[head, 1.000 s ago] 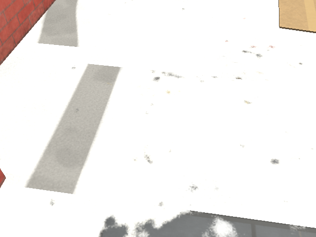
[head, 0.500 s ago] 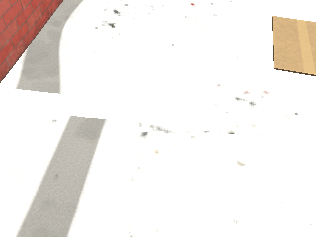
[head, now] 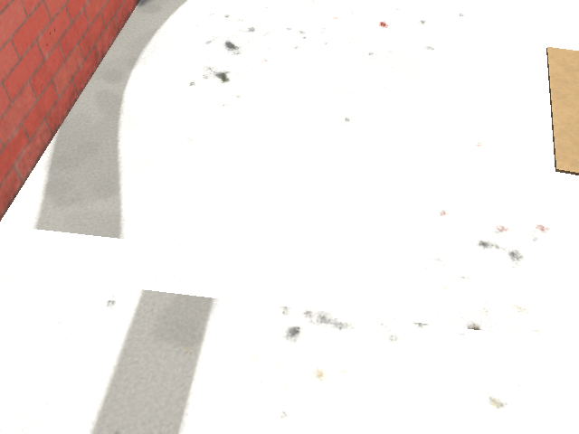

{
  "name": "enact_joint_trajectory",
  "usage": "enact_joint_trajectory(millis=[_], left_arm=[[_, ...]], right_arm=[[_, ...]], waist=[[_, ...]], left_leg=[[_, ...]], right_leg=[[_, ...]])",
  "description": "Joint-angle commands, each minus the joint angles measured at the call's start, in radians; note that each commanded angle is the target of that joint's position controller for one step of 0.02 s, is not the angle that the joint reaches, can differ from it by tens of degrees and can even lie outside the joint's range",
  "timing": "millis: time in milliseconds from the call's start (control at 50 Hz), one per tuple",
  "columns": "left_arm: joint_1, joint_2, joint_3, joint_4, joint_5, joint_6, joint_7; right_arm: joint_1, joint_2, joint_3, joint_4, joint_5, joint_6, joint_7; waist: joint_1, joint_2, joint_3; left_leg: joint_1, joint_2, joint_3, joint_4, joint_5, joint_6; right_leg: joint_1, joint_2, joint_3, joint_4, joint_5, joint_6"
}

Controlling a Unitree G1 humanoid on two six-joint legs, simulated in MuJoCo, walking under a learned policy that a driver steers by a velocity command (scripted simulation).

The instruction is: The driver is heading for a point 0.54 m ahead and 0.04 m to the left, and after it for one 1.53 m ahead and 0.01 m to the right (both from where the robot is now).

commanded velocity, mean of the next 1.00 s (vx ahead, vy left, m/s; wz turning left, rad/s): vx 0.50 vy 0.00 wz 0.17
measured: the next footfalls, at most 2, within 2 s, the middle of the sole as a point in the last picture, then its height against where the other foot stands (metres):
right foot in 0.38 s outside the picture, level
left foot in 0.98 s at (273, 364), level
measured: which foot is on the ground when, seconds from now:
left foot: down 0.00-0.40, up 0.42-0.96, down 0.98-1.00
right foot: up 0.00-0.36, down 0.38-0.96, up 0.98-1.00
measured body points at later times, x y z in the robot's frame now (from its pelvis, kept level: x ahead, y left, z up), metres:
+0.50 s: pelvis +0.28 -0.05 +0.00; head +0.30 -0.06 +0.44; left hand +0.42 +0.20 -0.11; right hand +0.30 -0.30 -0.15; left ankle +0.13 +0.06 -0.64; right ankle +0.35 -0.11 -0.73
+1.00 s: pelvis +0.55 +0.00 -0.02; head +0.58 +0.01 +0.43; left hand +0.46 +0.23 -0.16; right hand +0.77 -0.19 -0.12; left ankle +0.62 +0.07 -0.74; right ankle +0.36 -0.11 -0.70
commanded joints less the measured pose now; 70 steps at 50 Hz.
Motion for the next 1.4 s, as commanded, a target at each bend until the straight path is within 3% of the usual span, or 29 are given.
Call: enact_joint_trajectory(millis=[20, 60, 160, 280, 340, 380, 400, 420, 440, 460, 480, 520, 560, 640, 760, 840, 900, 940, 960, 980, 1000, 1020, 1040, 1060, 1100, 1140, 1200, 1280, 1400], left_arm=[[0.033, 0.05, 0.007, -0.078, 0.021, 0.013, -0.021], [-0.008, 0.05, 0.006, -0.094, 0.033, 0.027, -0.032], [-0.238, 0.03, -0.015, -0.172, 0.025, 0.036, -0.048], [-0.384, 0.046, -0.019, -0.225, 0.012, 0.029, -0.043], [-0.311, 0.07, -0.006, -0.212, 0.019, 0.024, -0.027], [-0.049, 0.113, 0.019, -0.133, 0.037, 0.01, -0.007], [0.126, 0.193, 0.04, -0.103, 0.062, 0.004, 0.005], [0.124, 0.27, 0.057, -0.101, 0.062, 0.006, -0.001], [0.058, 0.207, 0.048, -0.115, 0.018, 0.021, -0.008], [-0.031, 0.152, 0.03, -0.118, 0.01, 0.022, -0.01], [-0.065, 0.111, 0.017, -0.11, 0.01, 0.016, -0.015], [-0.079, 0.078, 0.006, -0.083, 0.006, 0.001, -0.011], [-0.042, 0.085, 0.006, -0.06, 0.008, -0.019, -0.012], [0.017, 0.115, 0.012, -0.027, 0.008, -0.032, -0.012], [0.075, 0.115, 0.004, 0.007, 0.007, -0.03, -0.005], [0.149, 0.122, 0.003, 0.051, 0.012, -0.02, 0.013], [0.125, 0.155, 0.008, 0.059, 0.015, -0.008, 0.025], [0.103, 0.189, 0.016, 0.059, 0.019, 0.006, 0.03], [0.101, 0.193, 0.015, 0.057, 0.013, 0.013, 0.029], [0.088, 0.166, 0.005, 0.029, 0.006, 0.01, 0.024], [0.148, 0.05, -0.02, -0.026, -0.008, 0.005, -0.003], [0.024, 0.139, 0.001, -0.038, 0.006, -0.002, -0.006], [-0.053, 0.129, -0.004, -0.07, -0.007, -0.014, -0.011], [-0.049, 0.126, -0.007, -0.063, -0.007, -0.022, -0.012], [0.011, 0.106, -0.01, -0.031, 0.023, 0.009, -0.018], [0.026, 0.095, -0.008, -0.022, 0.034, 0.039, -0.028], [-0.071, 0.088, -0.009, -0.05, 0.032, 0.052, -0.036], [-0.214, 0.087, -0.013, -0.085, 0.017, 0.051, -0.04], [-0.343, 0.081, -0.024, -0.124, 0.011, 0.042, -0.048]], right_arm=[[0.063, -0.041, 0.001, -0.027, 0.01, -0.043, -0.004], [0.109, -0.066, -0.001, -0.008, 0.019, -0.053, -0.003], [0.185, -0.091, -0.002, 0.012, 0.018, -0.047, 0.009], [0.268, -0.114, -0.001, 0.051, 0.014, -0.035, -0.005], [0.236, -0.143, -0.006, 0.057, 0.01, -0.027, -0.019], [0.215, -0.153, -0.007, 0.061, 0.01, -0.017, -0.024], [0.213, -0.12, 0.004, 0.026, 0.014, -0.016, -0.023], [0.337, -0.033, 0.019, 0.005, 0.047, -0.012, -0.01], [0.264, -0.11, 0.001, 0.013, 0.012, -0.007, -0.011], [0.177, -0.111, 0.0, -0.014, 0.01, -0.01, -0.005], [0.143, -0.096, 0.005, -0.021, 0.008, -0.012, -0.001], [0.176, -0.07, 0.012, -0.005, -0.006, 0.014, 0.01], [0.181, -0.058, 0.012, 0.005, -0.01, 0.037, 0.022], [0.042, -0.064, 0.007, -0.026, -0.003, 0.051, 0.026], [-0.128, -0.041, 0.019, -0.064, -0.002, 0.046, 0.037], [-0.239, -0.028, 0.03, -0.109, -0.005, 0.041, 0.048], [-0.203, -0.041, 0.022, -0.111, -0.009, 0.042, 0.048], [-0.073, -0.074, 0.004, -0.08, -0.013, 0.04, 0.039], [0.062, -0.1, -0.012, -0.039, -0.024, 0.031, 0.033], [0.219, -0.171, -0.038, 0.0, -0.039, 0.025, 0.019], [0.201, -0.272, -0.06, -0.004, -0.028, 0.026, 0.009], [0.229, -0.244, -0.057, -0.003, 0.008, 0.039, 0.002], [0.151, -0.211, -0.046, 0.008, 0.011, 0.041, -0.006], [0.103, -0.157, -0.029, 0.01, 0.012, 0.037, -0.004], [0.043, -0.099, -0.008, 0.017, 0.02, 0.019, -0.005], [0.067, -0.101, -0.003, 0.037, 0.024, -0.003, -0.001], [0.12, -0.138, -0.01, 0.064, 0.025, -0.013, 0.002], [0.164, -0.134, -0.004, 0.082, 0.022, -0.015, 0.006], [0.219, -0.126, 0.008, 0.128, 0.001, -0.022, -0.015]], waist=[[0.017, 0.033, -0.023], [0.018, 0.054, -0.001], [-0.034, 0.075, 0.055], [-0.072, 0.084, 0.066], [-0.02, 0.099, 0.023], [0.097, 0.068, -0.118], [0.153, -0.027, -0.247], [0.073, -0.262, -0.343], [0.071, -0.101, -0.281], [0.034, -0.043, -0.127], [0.012, -0.003, -0.054], [-0.042, -0.023, -0.019], [-0.048, -0.037, -0.005], [-0.024, -0.03, 0.052], [0.018, -0.043, 0.077], [0.054, -0.041, 0.103], [0.017, -0.068, 0.06], [-0.045, -0.094, -0.024], [-0.107, -0.07, -0.098], [-0.177, 0.013, -0.198], [-0.095, 0.253, -0.27], [-0.148, 0.068, -0.281], [-0.112, 0.054, -0.125], [-0.068, 0.002, -0.055], [0.006, 0.018, -0.01], [0.022, 0.033, -0.004], [0.006, 0.051, 0.039], [-0.037, 0.076, 0.06], [-0.071, 0.072, 0.105]], left_leg=[[0.15, 0.298, -0.322, -0.272, 0.256, 0.128], [0.155, 0.28, -0.271, -0.294, 0.332, 0.119], [0.159, 0.212, -0.16, -0.323, 0.432, 0.072], [0.346, 0.27, -0.151, -0.277, 0.542, 0.055], [0.404, 0.288, -0.13, -0.137, 0.831, 0.045], [0.32, 0.244, -0.088, 0.18, 0.834, 0.019], [0.114, 0.194, -0.051, 0.481, 0.485, 0.005], [-0.244, -0.009, -0.049, 0.843, -0.306, -0.037], [-0.342, 0.038, -0.178, 0.909, -0.283, -0.025], [-0.371, 0.082, -0.175, 0.88, -0.187, -0.026], [-0.346, 0.116, -0.163, 0.819, -0.134, -0.03], [-0.245, 0.153, -0.162, 0.736, -0.104, -0.048], [-0.229, 0.152, -0.164, 0.707, -0.082, -0.058], [-0.374, 0.167, -0.18, 0.602, 0.058, -0.075], [-0.4, 0.155, -0.104, 0.343, 0.231, -0.075], [-0.408, 0.138, -0.022, 0.209, 0.188, -0.036], [-0.296, 0.07, 0.039, 0.162, 0.052, 0.02], [-0.137, 0.0, 0.062, 0.141, -0.051, 0.07], [0.061, -0.019, 0.031, 0.062, -0.028, 0.103], [0.333, 0.134, -0.181, 0.013, -0.092, 0.164], [0.636, 0.457, -0.733, -0.056, -0.01, 0.335], [0.61, 0.452, -0.806, -0.146, -0.017, 0.326], [0.479, 0.423, -0.624, -0.168, 0.047, 0.277], [0.34, 0.379, -0.525, -0.196, 0.171, 0.226], [0.183, 0.286, -0.356, -0.243, 0.296, 0.158], [0.149, 0.252, -0.295, -0.268, 0.373, 0.148], [0.161, 0.228, -0.241, -0.304, 0.412, 0.129], [0.231, 0.206, -0.176, -0.316, 0.453, 0.08], [0.385, 0.271, -0.089, -0.319, 0.549, 0.049]], right_leg=[[-0.191, -0.068, 0.037, -0.017, 0.034, 0.021], [-0.249, -0.082, 0.007, -0.07, 0.06, 0.036], [-0.279, -0.097, -0.071, -0.399, 0.264, 0.055], [-0.253, -0.062, -0.1, -0.611, 0.309, 0.008], [-0.119, 0.003, -0.121, -0.666, 0.182, -0.04], [0.209, 0.028, -0.113, -0.742, 0.188, -0.094], [0.471, -0.181, 0.108, -0.733, 0.131, -0.146], [0.691, -0.441, 0.614, -0.856, 0.095, -0.293], [0.619, -0.388, 0.658, -0.929, 0.029, -0.268], [0.469, -0.354, 0.482, -0.948, 0.023, -0.235], [0.355, -0.308, 0.374, -0.988, 0.106, -0.205], [0.216, -0.236, 0.214, -1.041, 0.185, -0.147], [0.174, -0.222, 0.14, -1.078, 0.249, -0.138], [0.214, -0.212, 0.028, -1.135, 0.277, -0.114], [0.318, -0.194, -0.122, -1.117, 0.442, -0.06], [0.457, -0.23, -0.174, -1.059, 0.603, -0.054], [0.525, -0.249, -0.223, -0.916, 0.973, -0.041], [0.531, -0.256, -0.251, -0.689, 1.173, -0.042], [0.445, -0.248, -0.261, -0.495, 1.074, -0.036], [0.223, -0.219, -0.264, -0.214, 0.746, -0.019], [-0.232, -0.001, -0.224, 0.165, -0.235, 0.031], [-0.333, 0.001, -0.019, 0.226, -0.178, 0.025], [-0.38, -0.059, -0.004, 0.176, -0.067, 0.016], [-0.317, -0.087, -0.009, 0.083, -0.012, 0.015], [-0.187, -0.118, -0.01, -0.03, 0.015, 0.036], [-0.161, -0.117, -0.029, -0.081, 0.028, 0.052], [-0.247, -0.132, -0.05, -0.188, 0.136, 0.069], [-0.292, -0.12, -0.072, -0.386, 0.281, 0.068], [-0.272, -0.057, -0.094, -0.595, 0.318, -0.004]])
Keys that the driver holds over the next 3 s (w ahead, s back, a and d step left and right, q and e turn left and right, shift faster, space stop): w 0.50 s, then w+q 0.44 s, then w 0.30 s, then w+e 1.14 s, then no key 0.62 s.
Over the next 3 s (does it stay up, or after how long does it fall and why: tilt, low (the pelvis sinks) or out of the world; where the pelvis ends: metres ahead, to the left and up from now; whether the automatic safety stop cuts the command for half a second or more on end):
stays up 1.46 0.00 0.00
